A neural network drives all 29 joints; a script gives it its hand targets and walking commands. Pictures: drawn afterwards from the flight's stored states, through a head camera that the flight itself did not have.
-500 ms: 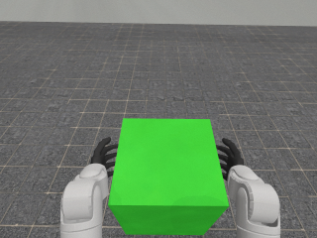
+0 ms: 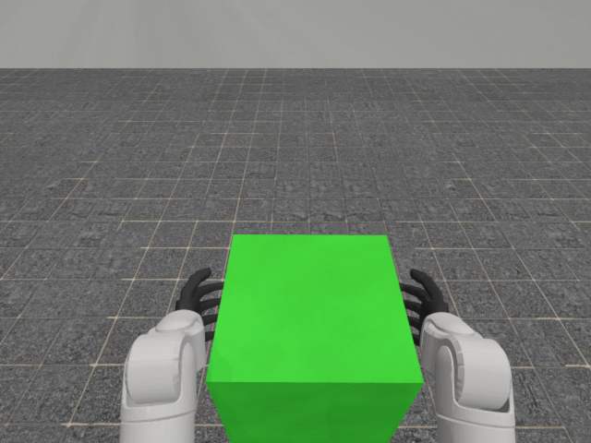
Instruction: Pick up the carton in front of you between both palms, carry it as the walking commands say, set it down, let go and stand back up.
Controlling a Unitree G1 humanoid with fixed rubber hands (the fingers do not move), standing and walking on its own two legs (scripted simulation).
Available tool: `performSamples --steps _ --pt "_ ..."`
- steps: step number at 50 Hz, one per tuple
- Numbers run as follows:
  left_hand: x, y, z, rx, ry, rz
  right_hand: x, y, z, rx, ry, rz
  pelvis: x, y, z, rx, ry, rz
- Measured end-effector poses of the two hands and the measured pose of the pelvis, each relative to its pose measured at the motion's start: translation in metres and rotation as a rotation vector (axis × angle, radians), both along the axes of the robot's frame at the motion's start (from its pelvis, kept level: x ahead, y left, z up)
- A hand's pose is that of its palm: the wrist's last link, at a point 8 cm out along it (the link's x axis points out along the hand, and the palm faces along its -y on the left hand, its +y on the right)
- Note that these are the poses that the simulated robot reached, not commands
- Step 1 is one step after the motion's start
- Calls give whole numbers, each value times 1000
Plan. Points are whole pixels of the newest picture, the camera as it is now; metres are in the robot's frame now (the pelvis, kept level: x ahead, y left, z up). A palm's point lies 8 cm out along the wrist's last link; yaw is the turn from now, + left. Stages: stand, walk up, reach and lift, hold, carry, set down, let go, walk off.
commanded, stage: carry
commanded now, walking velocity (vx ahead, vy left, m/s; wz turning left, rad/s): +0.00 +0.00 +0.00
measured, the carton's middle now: (309, 347) +0.28 +0.00 +0.01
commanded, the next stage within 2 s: hold in 1.30 s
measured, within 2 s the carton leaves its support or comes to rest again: neither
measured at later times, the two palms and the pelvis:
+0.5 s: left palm (192, 346) +0.25 +0.15 +0.07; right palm (432, 347) +0.25 -0.15 +0.07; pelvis -0.01 +0.00 +0.00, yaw +0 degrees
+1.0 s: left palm (192, 370) +0.23 +0.15 +0.03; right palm (425, 369) +0.24 -0.15 +0.03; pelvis -0.05 +0.00 +0.00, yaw +0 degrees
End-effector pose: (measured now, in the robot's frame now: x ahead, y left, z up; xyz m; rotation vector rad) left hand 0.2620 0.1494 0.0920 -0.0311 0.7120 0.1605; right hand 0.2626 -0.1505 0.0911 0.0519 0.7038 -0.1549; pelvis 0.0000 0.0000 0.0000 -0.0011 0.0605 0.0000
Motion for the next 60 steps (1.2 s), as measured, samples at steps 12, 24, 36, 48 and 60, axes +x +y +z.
performSamples --steps 12,24,36,48,60 --pt "9 -1 -9 -6 9 9 11 -1 -7 -8 9 6 8 -3 -4 1 7 1" --pt "-12 -1 -24 12 35 -9 -12 -1 -22 -25 35 19 -5 -3 -4 2 -16 2" --pt "-29 0 -35 42 13 -31 -28 0 -33 -56 12 43 -25 -2 0 1 -30 3" --pt "-30 2 -58 70 1 -53 -28 2 -56 -87 -1 69 -46 0 1 0 -31 5" --pt "-30 4 -53 64 -56 -40 -27 5 -51 -80 -57 63 -53 1 0 -1 -24 7"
